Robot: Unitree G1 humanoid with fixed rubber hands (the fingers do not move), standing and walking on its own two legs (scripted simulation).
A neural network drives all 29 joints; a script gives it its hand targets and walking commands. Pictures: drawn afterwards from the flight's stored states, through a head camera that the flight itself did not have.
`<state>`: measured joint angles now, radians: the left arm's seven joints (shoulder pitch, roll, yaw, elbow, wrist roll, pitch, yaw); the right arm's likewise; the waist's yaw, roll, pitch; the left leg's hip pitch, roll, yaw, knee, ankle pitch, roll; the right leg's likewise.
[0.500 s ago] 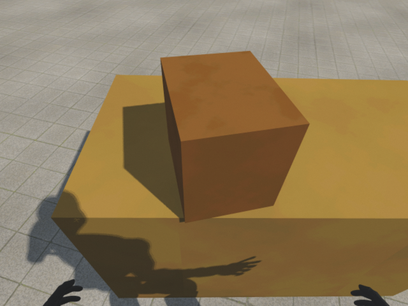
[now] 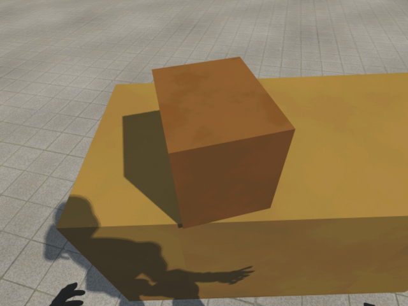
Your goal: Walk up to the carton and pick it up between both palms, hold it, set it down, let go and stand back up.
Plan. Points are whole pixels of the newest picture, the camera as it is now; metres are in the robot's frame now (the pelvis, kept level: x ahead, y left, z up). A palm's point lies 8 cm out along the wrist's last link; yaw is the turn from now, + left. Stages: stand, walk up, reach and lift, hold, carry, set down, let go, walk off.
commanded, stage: walk up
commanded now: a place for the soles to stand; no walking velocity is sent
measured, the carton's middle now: (212, 140) +0.48 -0.01 +0.06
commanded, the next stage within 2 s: reach and lift in 1.08 s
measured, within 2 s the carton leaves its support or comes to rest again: neither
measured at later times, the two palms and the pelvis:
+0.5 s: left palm out of the picture +0.11 +0.32 -0.11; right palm out of the picture +0.11 -0.31 -0.08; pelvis +0.02 +0.01 +0.00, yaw -1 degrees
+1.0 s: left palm out of the picture +0.11 +0.31 -0.10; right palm out of the picture +0.09 -0.31 -0.10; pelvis +0.02 +0.01 +0.01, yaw -1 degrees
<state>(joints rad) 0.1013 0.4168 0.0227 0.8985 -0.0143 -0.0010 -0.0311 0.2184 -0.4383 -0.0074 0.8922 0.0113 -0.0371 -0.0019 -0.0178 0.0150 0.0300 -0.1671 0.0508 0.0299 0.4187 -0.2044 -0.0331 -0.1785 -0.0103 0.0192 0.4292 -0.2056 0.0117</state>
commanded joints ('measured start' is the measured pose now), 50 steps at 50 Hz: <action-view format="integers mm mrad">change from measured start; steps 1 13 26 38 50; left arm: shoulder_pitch -43 -30 1 3 3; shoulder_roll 167 148 138 133 125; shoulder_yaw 41 45 53 49 51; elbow -12 58 96 109 117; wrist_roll -1 2 9 6 9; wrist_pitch -8 -9 -14 -22 -21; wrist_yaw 12 24 27 36 41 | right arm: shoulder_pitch -54 -72 -101 -103 -96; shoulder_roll -184 -167 -154 -135 -123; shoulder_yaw -45 -49 -57 -56 -57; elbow -28 7 33 71 88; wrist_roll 0 -3 -2 -2 -5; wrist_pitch -18 -10 -4 -2 -3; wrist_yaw -7 -16 -22 -17 -16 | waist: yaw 17 10 7 8 12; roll -51 13 -14 -20 -20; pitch -40 -48 -50 -42 -38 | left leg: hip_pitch -11 33 73 74 67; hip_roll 95 111 115 110 111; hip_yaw -76 -63 -55 -45 -46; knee -103 -109 -111 -135 -149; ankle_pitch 69 107 124 108 85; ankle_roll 61 65 72 67 66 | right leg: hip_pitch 38 37 29 34 37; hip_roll -103 -104 -109 -110 -107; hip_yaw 84 80 80 83 83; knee -92 -106 -127 -142 -149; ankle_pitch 89 153 190 171 155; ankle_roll -47 -45 -43 -36 -35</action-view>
